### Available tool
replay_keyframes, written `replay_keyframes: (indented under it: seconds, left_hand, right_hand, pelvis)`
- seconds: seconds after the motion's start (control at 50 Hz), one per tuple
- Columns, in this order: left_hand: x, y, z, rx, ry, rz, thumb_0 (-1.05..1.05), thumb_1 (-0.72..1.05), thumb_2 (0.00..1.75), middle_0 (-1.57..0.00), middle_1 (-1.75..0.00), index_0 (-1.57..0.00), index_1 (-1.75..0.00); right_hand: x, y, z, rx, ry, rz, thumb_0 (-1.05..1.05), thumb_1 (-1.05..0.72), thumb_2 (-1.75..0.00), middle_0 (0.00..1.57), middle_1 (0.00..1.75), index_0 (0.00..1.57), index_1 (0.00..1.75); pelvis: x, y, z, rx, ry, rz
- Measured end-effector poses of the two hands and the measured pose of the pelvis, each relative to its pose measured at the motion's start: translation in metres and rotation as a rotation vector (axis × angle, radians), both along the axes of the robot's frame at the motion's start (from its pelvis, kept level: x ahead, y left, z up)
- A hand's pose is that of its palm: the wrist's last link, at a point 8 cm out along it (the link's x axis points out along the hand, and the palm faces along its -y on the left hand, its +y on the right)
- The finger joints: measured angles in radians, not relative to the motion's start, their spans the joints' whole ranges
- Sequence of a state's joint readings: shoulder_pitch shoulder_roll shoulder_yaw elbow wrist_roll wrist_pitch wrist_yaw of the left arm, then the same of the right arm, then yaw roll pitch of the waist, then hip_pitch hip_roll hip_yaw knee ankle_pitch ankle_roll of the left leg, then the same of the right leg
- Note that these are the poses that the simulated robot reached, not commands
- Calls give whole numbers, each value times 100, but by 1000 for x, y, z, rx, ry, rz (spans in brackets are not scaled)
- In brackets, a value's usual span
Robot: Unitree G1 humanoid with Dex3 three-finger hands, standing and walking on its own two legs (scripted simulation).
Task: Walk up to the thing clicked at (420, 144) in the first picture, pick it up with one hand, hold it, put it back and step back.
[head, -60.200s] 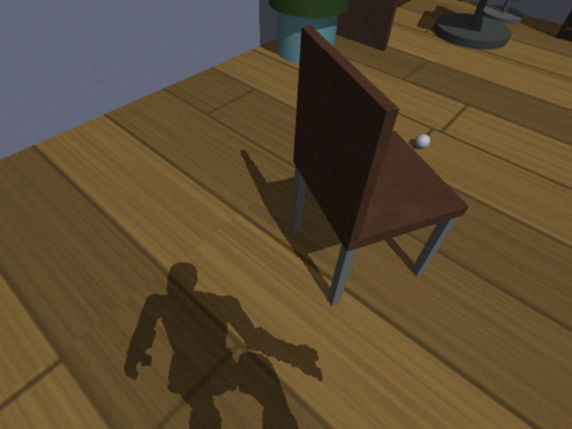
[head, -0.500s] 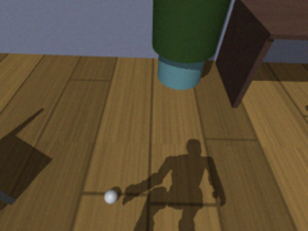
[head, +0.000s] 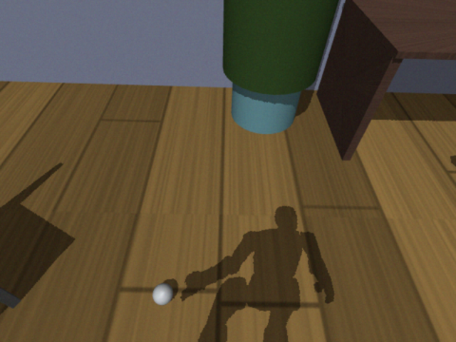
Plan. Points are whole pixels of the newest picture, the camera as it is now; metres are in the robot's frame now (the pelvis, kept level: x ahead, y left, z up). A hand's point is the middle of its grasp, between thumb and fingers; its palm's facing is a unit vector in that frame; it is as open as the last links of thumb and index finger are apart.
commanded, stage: stand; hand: left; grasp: from above
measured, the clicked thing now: (162, 293) +0.43 +0.25 -0.74
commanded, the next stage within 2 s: step back in 0.16 s
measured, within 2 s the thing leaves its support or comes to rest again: neither
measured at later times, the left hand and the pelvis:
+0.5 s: hand out of the picture +0.07 +0.28 -0.18, palm faces -0.07 -0.92 -0.39, open 7.4 cm; pelvis -0.05 +0.02 -0.03, yaw -1 degrees
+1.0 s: hand out of the picture -0.08 +0.27 -0.18, palm faces -0.12 -0.91 -0.39, open 7.4 cm; pelvis -0.18 +0.01 -0.03, yaw -5 degrees
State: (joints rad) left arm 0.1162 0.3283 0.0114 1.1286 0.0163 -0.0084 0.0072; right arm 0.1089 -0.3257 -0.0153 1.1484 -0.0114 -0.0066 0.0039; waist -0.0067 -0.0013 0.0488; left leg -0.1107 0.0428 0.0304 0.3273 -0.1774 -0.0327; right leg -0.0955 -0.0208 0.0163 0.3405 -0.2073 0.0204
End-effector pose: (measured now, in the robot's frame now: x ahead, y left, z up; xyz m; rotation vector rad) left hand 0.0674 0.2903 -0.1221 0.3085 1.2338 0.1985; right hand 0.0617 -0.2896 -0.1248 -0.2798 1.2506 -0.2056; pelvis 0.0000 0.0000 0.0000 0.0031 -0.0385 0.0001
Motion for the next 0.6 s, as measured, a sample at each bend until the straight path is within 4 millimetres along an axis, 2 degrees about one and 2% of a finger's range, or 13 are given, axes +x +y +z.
replay_keyframes:
  seconds: [0.18,0.38,0.5,0.6]
  left_hand:
    - [4,0,1,4,-3,-3,0,90,90,-20,-30,-20,-30]
    - [0,19,-5,55,-16,-30,0,90,90,-20,-30,-20,-30]
    - [-3,33,-15,53,-49,-71,0,90,90,-20,-30,-20,-30]
    - [0,48,-24,46,-92,-83,0,90,90,-20,-30,-20,-30]
  right_hand:
    - [0,-3,-1,2,2,-7,0,-91,-90,20,29,20,30]
    - [-8,-22,-5,-43,-7,-13,0,-91,-90,20,29,20,30]
    - [-29,-20,-7,-84,-19,-15,0,-91,-90,20,29,20,30]
    - [-68,-1,-2,-98,-2,-18,0,-91,-90,20,29,20,30]
  pelvis:
    - [1,-2,0,1,5,-4]
    - [-33,-1,-14,-5,20,-6]
    - [-54,17,-26,-8,7,-13]
    - [-72,32,-30,-13,1,-23]
